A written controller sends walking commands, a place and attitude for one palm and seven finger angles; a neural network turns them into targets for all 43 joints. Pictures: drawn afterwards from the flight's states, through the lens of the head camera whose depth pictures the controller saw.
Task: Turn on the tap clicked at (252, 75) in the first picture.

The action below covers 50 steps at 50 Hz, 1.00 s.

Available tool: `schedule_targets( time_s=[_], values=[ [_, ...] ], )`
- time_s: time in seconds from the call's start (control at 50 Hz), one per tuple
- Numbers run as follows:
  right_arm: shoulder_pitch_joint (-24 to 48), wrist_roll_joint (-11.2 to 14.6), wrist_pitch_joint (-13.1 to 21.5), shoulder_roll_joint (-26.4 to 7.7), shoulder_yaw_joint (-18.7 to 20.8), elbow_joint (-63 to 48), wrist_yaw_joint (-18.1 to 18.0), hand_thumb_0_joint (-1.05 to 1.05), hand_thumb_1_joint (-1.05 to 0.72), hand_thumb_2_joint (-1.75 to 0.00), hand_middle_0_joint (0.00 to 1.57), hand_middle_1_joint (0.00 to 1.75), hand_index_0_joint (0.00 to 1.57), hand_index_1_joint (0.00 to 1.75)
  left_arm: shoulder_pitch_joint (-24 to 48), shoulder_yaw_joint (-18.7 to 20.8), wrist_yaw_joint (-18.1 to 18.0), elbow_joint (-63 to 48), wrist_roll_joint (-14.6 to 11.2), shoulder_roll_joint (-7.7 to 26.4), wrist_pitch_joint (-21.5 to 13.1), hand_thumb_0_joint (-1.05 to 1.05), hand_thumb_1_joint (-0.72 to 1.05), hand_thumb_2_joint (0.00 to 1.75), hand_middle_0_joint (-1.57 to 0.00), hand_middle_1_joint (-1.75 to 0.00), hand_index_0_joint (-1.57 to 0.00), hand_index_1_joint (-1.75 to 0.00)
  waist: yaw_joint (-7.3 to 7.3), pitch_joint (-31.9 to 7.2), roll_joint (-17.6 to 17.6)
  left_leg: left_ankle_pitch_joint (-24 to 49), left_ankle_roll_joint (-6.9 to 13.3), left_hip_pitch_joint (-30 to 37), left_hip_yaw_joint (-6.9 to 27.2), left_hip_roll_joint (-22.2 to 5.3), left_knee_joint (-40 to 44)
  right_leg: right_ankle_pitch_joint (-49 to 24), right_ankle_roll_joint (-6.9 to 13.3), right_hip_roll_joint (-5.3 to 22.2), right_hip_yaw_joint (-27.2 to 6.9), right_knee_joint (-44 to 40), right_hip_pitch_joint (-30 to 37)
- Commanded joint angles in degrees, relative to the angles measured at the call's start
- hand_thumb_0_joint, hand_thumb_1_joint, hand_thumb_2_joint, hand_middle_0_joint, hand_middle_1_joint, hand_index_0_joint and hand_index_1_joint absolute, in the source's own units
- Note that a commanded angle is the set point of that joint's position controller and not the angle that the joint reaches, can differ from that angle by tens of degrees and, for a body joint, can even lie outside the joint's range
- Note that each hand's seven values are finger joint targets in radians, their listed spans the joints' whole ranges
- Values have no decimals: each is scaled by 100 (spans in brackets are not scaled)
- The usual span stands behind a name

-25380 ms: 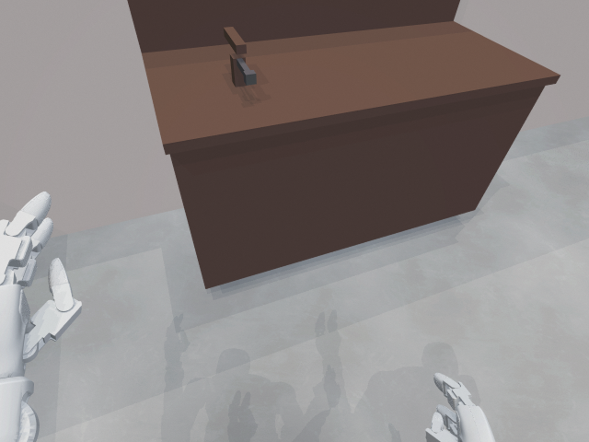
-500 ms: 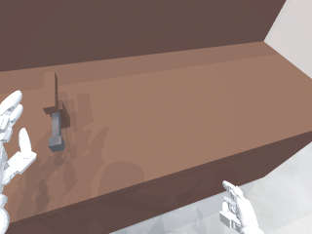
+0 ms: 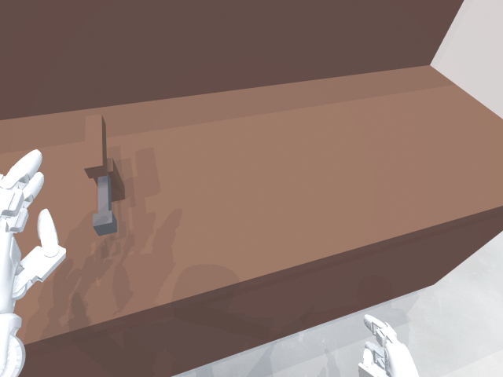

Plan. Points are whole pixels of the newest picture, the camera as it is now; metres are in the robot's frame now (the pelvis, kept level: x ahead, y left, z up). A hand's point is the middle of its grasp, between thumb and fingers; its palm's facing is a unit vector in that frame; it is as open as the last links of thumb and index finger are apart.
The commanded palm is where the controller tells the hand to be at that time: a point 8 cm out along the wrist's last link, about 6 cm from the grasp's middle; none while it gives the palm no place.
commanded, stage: come to a stop and stand still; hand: left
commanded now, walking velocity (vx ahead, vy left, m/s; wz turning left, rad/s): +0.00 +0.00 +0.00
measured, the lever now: (105, 223) +0.32 +0.27 +0.05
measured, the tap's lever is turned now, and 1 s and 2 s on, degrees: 0 0 0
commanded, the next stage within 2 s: look again from close up in 1.02 s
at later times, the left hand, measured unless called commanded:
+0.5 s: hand (73, 252) +0.22 +0.24 +0.15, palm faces +0.30 -0.86 -0.41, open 7.4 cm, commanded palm +0.17 +0.27 +0.17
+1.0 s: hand (62, 247) +0.22 +0.24 +0.16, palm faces +0.37 -0.86 -0.36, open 7.4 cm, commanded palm +0.16 +0.27 +0.17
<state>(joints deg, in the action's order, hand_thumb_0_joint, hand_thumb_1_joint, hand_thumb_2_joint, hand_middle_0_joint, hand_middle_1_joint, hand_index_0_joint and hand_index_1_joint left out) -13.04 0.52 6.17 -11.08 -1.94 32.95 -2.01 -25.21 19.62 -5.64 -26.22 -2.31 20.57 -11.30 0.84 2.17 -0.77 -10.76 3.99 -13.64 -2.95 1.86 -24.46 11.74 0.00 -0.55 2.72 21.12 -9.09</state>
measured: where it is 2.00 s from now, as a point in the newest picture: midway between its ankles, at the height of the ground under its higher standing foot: outside the picture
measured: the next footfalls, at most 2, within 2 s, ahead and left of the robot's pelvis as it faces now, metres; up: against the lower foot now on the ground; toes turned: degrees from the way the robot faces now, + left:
none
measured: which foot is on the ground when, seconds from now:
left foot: down 0.00-1.00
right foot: down 0.00-1.00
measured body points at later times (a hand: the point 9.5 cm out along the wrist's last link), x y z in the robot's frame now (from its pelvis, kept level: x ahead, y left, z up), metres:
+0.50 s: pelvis +0.01 -0.01 +0.00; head +0.03 +0.02 +0.44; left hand +0.20 +0.28 +0.17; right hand +0.18 -0.23 -0.07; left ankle +0.03 +0.07 -0.74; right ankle -0.01 -0.12 -0.74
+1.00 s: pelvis +0.00 -0.01 +0.00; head +0.03 +0.02 +0.45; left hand +0.19 +0.28 +0.18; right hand +0.19 -0.23 -0.06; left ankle +0.03 +0.07 -0.74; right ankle -0.01 -0.12 -0.74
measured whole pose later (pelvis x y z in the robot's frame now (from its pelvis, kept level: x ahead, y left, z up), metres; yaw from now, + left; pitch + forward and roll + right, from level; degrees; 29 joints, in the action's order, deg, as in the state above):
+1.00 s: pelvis +0.00 -0.01 +0.00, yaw +0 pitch +0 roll -2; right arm -10.9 0.2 7.0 -11.3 -1.8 32.5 -1.8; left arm -24.9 20.6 -5.5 -28.5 -3.1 21.6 -11.9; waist 1.5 2.7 -2.1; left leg -11.5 3.3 -13.9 -2.5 1.2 -25.4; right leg 12.1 0.6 -1.3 3.0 21.1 -8.8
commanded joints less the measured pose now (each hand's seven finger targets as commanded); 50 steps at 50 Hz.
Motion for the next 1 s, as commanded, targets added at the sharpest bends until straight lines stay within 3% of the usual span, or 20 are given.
schedule_targets(
  time_s=[0.0,0.02,0.1,0.12,0.14,0.16,0.18,0.2,0.24,0.28,0.36,0.4,0.42,0.5,0.56,0.62,0.8,0.82,0.9,0.98],
  values=[
    [737,71,351,-738,311,-902,-96,0,-90,-90,20,30,20,30,395,754,-132,-1268,-32,1092,-383,0,90,90,-20,-30,-20,-30,27,-706,397,-177,-283,85,840,-707,629,-415,112,382,-402,-226,264],
    [648,22,326,-781,311,-861,-88,0,-90,-90,20,30,20,30,378,546,-93,-1139,-58,860,-395,0,90,90,-20,-30,-20,-30,4,-700,339,-108,-258,97,823,-688,607,-437,118,370,-379,-272,223],
    [747,78,361,-760,331,-867,-90,0,-90,-90,20,30,20,30,425,709,-121,-1304,-35,1066,-394,0,90,90,-20,-30,-20,-30,14,-760,486,183,-313,275,820,-692,556,-588,130,380,-420,-195,189],
    [65,-312,582,-992,328,-829,-7,0,-90,-90,20,30,20,30,6394,3766,-105,-2626,898,5440,-967,0,90,90,-20,-30,-20,-30,74,295,-207,327,-163,-802,577,-836,-241,-524,28,642,-611,-399,-958],
    [496,-90,548,-295,121,-440,-25,0,-90,-90,20,30,20,30,3022,1520,142,753,289,1940,-721,0,90,90,-20,-30,-20,-30,-8,-923,-138,897,-156,378,750,-535,3,-217,341,708,-673,-94,-898],
    [447,-60,607,-675,418,-715,-28,0,-90,-90,20,30,20,30,1403,1229,131,414,56,1556,-702,0,90,90,-20,-30,-20,-30,244,-749,153,822,-298,464,645,-604,24,-615,290,542,-1040,-359,-485],
    [239,12,630,-805,479,-760,33,0,-90,-90,20,30,20,30,1152,767,142,254,-41,1028,-642,0,90,90,-20,-30,-20,-30,120,-1085,511,727,-298,518,650,-550,148,-612,296,551,-1004,-116,-56],
    [503,116,667,-713,464,-768,134,0,-90,-90,20,30,20,30,817,253,193,-90,-141,444,-664,0,90,90,-20,-30,-20,-30,108,-1330,1209,977,-235,774,586,-633,192,-642,229,478,-744,243,-46],
    [423,49,645,-853,497,-815,271,0,-90,-90,20,30,20,30,547,225,165,-945,-89,642,-711,0,90,90,-20,-30,-20,-30,150,-1281,1196,979,-193,432,795,-842,343,-431,150,401,-539,387,81],
    [513,59,655,-813,467,-899,307,0,-90,-90,20,30,20,30,240,288,105,-1319,-65,804,-709,0,90,90,-20,-30,-20,-30,169,-1126,596,568,-193,90,828,-847,437,-345,107,364,-494,352,226],
    [613,50,569,-786,409,-990,138,0,-90,-90,20,30,20,30,170,1028,-47,-1233,-130,1331,-644,0,90,90,-20,-30,-20,-30,111,-857,-381,201,-254,-107,773,-685,329,-339,99,407,-466,116,123],
    [773,63,508,-775,374,-964,29,0,-90,-90,20,30,20,30,522,1429,-116,-1369,-140,1703,-661,0,90,90,-20,-30,-20,-30,75,-753,-86,209,-258,19,773,-636,319,-303,121,408,-526,82,-67],
    [698,33,473,-756,367,-944,-18,0,-90,-90,20,30,20,30,597,1240,-95,-1161,-165,1454,-673,0,90,90,-20,-30,-20,-30,41,-735,119,175,-236,-76,837,-663,372,-289,127,424,-457,113,1],
    [744,68,578,-694,319,-890,-43,0,-90,-90,20,30,20,30,1023,928,-64,-1491,-124,1270,-702,0,90,90,-20,-30,-20,-30,49,-973,846,907,-242,455,710,-684,234,-799,139,380,-476,205,35],
    [590,31,634,-767,347,-811,6,0,-90,-90,20,30,20,30,862,492,-44,-1420,-83,911,-652,0,90,90,-20,-30,-20,-30,51,-1053,714,1273,-255,583,717,-722,152,-1029,118,406,-487,98,127],
    [615,21,579,-787,339,-747,52,0,-90,-90,20,30,20,30,527,228,-48,-1057,-41,600,-515,0,90,90,-20,-30,-20,-30,41,-938,267,1238,-257,558,663,-689,119,-1152,104,389,-481,-52,56],
    [866,47,328,-693,289,-933,-73,0,-90,-90,20,30,20,30,557,951,-107,-1324,-93,1266,-448,0,90,90,-20,-30,-20,-30,55,-777,317,675,-262,279,703,-624,313,-912,121,422,-488,-220,176],
    [813,6,309,-725,286,-927,-73,0,-90,-90,20,30,20,30,547,715,-61,-1302,-123,1024,-468,0,90,90,-20,-30,-20,-30,27,-831,389,648,-244,295,695,-614,326,-902,127,414,-466,-232,190],
    [874,47,396,-707,279,-956,-71,0,-90,-90,20,30,20,30,519,742,-97,-1712,-104,1127,-470,0,90,90,-20,-30,-20,-30,59,-1006,647,923,-267,495,699,-634,285,-1076,118,393,-448,-127,276],
    [686,15,391,-769,327,-911,-59,0,-90,-90,20,30,20,30,368,556,-81,-1437,-110,933,-417,0,90,90,-20,-30,-20,-30,36,-962,521,939,-293,458,744,-682,323,-1071,108,421,-449,-153,287]
  ],
)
